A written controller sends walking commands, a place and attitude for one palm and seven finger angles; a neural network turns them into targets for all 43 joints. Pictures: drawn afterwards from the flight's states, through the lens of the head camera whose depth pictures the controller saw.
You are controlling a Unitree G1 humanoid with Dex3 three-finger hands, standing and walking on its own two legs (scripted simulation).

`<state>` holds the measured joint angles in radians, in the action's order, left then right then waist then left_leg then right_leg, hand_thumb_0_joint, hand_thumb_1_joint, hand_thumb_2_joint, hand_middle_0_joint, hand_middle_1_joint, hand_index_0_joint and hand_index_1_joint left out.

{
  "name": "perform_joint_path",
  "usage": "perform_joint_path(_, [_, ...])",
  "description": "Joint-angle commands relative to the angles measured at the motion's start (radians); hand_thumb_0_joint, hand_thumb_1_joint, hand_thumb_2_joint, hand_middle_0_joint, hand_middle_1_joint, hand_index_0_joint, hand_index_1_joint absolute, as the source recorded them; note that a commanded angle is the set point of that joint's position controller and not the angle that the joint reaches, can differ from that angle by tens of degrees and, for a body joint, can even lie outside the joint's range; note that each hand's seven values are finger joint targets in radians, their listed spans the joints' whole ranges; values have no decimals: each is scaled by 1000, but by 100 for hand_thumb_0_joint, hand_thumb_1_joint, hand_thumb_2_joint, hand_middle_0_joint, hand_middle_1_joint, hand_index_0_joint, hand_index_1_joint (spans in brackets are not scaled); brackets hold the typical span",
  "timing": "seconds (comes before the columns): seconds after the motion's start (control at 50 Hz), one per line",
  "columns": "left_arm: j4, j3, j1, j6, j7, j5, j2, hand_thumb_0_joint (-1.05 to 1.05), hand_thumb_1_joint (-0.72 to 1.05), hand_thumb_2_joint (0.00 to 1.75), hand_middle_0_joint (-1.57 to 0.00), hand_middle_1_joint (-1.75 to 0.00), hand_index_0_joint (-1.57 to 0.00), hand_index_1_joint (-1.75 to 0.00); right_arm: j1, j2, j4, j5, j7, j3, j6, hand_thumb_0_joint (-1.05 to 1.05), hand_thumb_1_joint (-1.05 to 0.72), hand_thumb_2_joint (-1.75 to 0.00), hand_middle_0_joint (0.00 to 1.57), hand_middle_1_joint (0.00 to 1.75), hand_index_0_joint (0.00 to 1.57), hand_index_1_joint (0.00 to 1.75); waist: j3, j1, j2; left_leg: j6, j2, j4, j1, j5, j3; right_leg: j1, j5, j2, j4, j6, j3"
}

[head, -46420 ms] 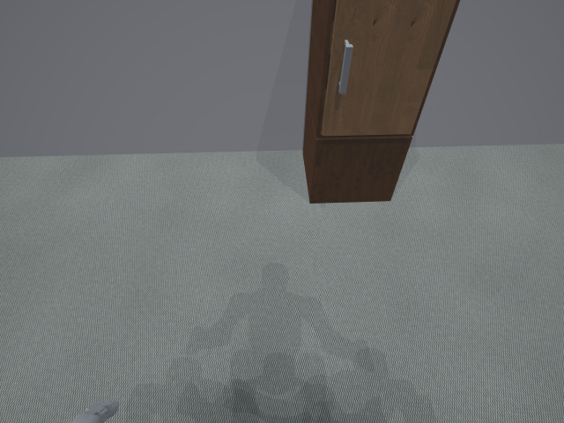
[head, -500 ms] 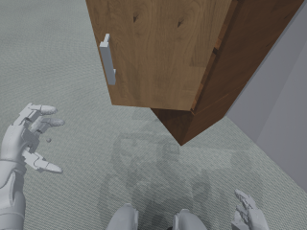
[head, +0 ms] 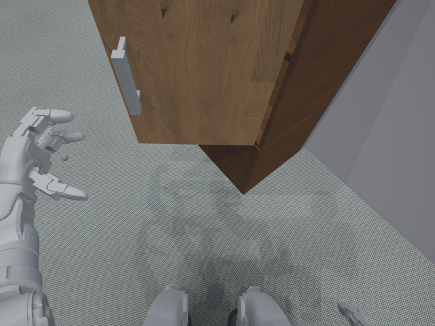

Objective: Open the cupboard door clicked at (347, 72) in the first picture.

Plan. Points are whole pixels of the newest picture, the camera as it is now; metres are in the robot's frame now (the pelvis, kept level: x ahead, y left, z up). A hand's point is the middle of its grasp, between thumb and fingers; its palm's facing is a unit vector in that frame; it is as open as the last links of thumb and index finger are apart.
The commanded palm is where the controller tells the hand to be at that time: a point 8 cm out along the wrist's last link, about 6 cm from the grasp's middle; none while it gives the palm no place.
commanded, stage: move the hooked fingers beside the handle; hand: left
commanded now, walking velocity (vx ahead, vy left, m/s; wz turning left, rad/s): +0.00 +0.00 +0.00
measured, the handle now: (129, 78) +0.59 +0.20 +0.04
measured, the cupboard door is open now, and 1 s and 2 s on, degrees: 52 52 52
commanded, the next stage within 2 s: slide the fingers in behind the handle in 1.72 s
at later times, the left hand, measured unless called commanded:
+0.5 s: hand (74, 124) +0.46 +0.27 +0.05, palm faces +0.03 -1.00 -0.01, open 13.9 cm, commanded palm +0.44 +0.31 +0.04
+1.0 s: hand (92, 92) +0.54 +0.26 +0.05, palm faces +0.03 -1.00 -0.02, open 13.9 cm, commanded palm +0.52 +0.29 +0.03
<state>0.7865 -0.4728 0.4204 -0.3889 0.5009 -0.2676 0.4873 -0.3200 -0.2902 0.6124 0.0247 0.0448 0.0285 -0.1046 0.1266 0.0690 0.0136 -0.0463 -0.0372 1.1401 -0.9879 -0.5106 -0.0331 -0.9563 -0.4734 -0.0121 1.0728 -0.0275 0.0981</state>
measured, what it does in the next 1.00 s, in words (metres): stands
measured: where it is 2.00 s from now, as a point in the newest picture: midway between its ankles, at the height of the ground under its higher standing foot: outside the picture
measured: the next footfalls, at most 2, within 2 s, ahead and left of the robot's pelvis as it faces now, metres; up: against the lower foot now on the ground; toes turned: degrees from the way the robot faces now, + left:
none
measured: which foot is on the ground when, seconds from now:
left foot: down 0.00-1.00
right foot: down 0.00-1.00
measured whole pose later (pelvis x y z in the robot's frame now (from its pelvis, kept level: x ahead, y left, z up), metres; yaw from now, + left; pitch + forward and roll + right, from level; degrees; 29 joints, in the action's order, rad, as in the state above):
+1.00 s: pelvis -0.01 +0.01 -0.03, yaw -2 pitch +29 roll -6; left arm 1.25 -0.54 1.02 -0.39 0.39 -0.06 0.77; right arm -0.38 -0.30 0.60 -0.02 0.01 0.08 0.06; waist 0.10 0.23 0.03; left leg -0.06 -0.06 1.26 -1.23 -0.53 -0.01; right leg -1.18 -0.46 -0.03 1.14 -0.02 0.11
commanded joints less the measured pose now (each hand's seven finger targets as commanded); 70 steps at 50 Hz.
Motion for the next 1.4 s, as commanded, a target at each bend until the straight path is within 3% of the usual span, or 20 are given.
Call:
perform_joint_path(0.0, [-106,-67,331,-56,-20,-2,304,0,-50,30,-30,-120,-30,-120,-84,-166,-91,6,17,-66,-17,0,-90,-90,20,30,20,30,372,6,80,15,12,-140,245,353,75,183,259,-16,-108,4,-72])
perform_joint_path(0.1, [-108,-67,424,-96,-37,26,334,0,-50,30,-30,-120,-30,-120,-112,-173,-81,-3,10,-71,3,0,-90,-90,20,30,20,30,433,7,142,29,1,-135,345,430,99,129,261,-23,-94,-2,-59])
perform_joint_path(0.12, [-97,-37,445,-98,-35,29,304,0,-50,30,-30,-120,-30,-120,-111,-170,-79,-3,8,-68,7,0,-90,-90,20,30,20,30,438,20,141,27,2,-130,348,426,100,115,255,-22,-93,0,-59])
perform_joint_path(0.24, [47,-43,558,-86,-38,56,342,0,-50,30,-30,-120,-30,-120,-129,-180,-61,-6,8,-63,41,0,-90,-90,20,30,20,30,409,38,125,23,2,-117,292,383,106,83,230,-21,-83,1,-55])
perform_joint_path(0.32, [44,-85,589,-98,-46,69,406,0,-50,30,-30,-120,-30,-120,-149,-186,-62,-13,4,-64,64,0,-90,-90,20,30,20,30,474,31,140,28,-3,-102,338,462,113,83,269,-25,-72,1,-53])
perform_joint_path(0.36, [26,-56,627,-111,-48,67,376,0,-50,30,-30,-120,-30,-120,-152,-180,-65,-14,0,-62,70,0,-90,-90,20,30,20,30,487,43,157,29,-5,-92,358,493,117,63,277,-29,-65,1,-52])
perform_joint_path(0.38, [47,-83,627,-113,-51,72,408,0,-50,30,-30,-120,-30,-120,-159,-185,-57,-17,-2,-62,78,0,-90,-90,20,30,20,30,493,37,146,33,-8,-96,360,490,121,67,271,-31,-68,2,-50])
perform_joint_path(0.54, [146,-35,747,-91,-64,103,394,0,-50,30,-30,-120,-30,-120,-177,-192,-41,-20,-2,-54,108,0,-90,-90,20,30,20,30,436,88,154,27,-10,-94,324,409,136,-6,210,-31,-74,4,-44])
perform_joint_path(0.62, [152,-52,824,-103,-79,120,442,0,-50,30,-30,-120,-30,-120,-196,-201,-32,-28,-1,-51,117,0,-90,-90,20,30,20,30,468,93,197,37,-14,-89,353,411,157,-46,187,-31,-63,0,-38])
perform_joint_path(0.68, [160,-30,865,-108,-89,128,426,0,-50,30,-30,-120,-30,-120,-207,-201,-25,-33,-5,-48,126,0,-90,-90,20,30,20,30,498,109,220,45,-19,-82,394,447,169,-82,189,-34,-60,1,-34])
perform_joint_path(0.76, [253,-44,933,-78,-111,153,478,0,-50,30,-30,-120,-30,-120,-219,-207,-25,-34,-3,-34,137,0,-90,-90,20,30,20,30,431,138,182,28,-14,-68,284,364,165,-84,169,-35,-52,2,-35])
perform_joint_path(0.8, [261,-70,956,-67,-119,175,543,0,-50,30,-30,-120,-30,-120,-229,-214,-31,-38,-1,-29,144,0,-90,-90,20,30,20,30,462,134,210,28,-13,-62,275,375,162,-72,178,-33,-47,2,-38])
perform_joint_path(0.9, [240,-93,1019,-74,-124,194,605,0,-50,30,-30,-120,-30,-120,-252,-216,-38,-46,-9,-22,155,0,-90,-90,20,30,20,30,555,144,241,27,-17,-23,289,459,163,-57,231,-39,-28,4,-43])
perform_joint_path(1.0, [269,-105,878,-37,-91,189,602,0,-50,30,-30,-120,-30,-120,-267,-213,-56,-43,-20,-23,174,0,-90,-90,20,30,20,30,569,116,240,22,-19,-23,285,523,144,-4,300,-43,-31,6,-44])
perform_joint_path(1.06, [245,-94,873,-22,-79,175,578,0,-50,30,-30,-120,-30,-120,-271,-210,-61,-39,-20,-25,184,0,-90,-90,20,30,20,30,545,126,217,14,-21,-26,273,514,143,-4,309,-45,-38,10,-44])
perform_joint_path(1.14, [156,-139,925,-48,-83,153,623,0,-50,30,-30,-120,-30,-120,-272,-213,-49,-39,-20,-34,182,0,-90,-90,20,30,20,30,581,129,209,13,-23,-27,284,510,140,29,320,-48,-49,13,-52])
perform_joint_path(1.2, [123,-136,941,-74,-89,157,618,0,-50,30,-30,-120,-30,-120,-275,-206,-33,-42,-24,-35,178,0,-90,-90,20,30,20,30,602,124,265,18,-23,-21,333,546,140,14,329,-51,-47,8,-53])
perform_joint_path(1.28, [186,-79,886,-54,-82,167,541,0,-50,30,-30,-120,-30,-120,-276,-200,-22,-39,-28,-34,185,0,-90,-90,20,30,20,30,526,131,276,23,-27,-33,365,572,144,-28,314,-52,-60,6,-42])
perform_joint_path(1.34, [257,-20,858,-18,-74,166,471,0,-50,30,-30,-120,-30,-120,-269,-202,-27,-36,-27,-32,191,0,-90,-90,20,30,20,30,450,149,234,20,-26,-48,328,502,148,-62,266,-51,-74,8,-34])
perform_joint_path(1.38, [256,-11,891,-17,-74,156,453,0,-50,30,-30,-120,-30,-120,-268,-205,-26,-37,-22,-33,190,0,-90,-90,20,30,20,30,449,161,223,20,-27,-44,336,504,153,-84,265,-49,-72,8,-31])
